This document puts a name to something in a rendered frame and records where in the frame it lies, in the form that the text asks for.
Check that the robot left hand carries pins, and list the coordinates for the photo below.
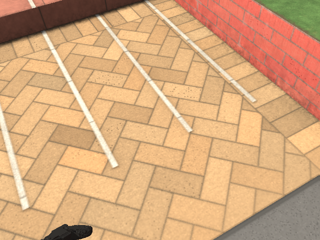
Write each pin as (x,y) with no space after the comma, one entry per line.
(74,232)

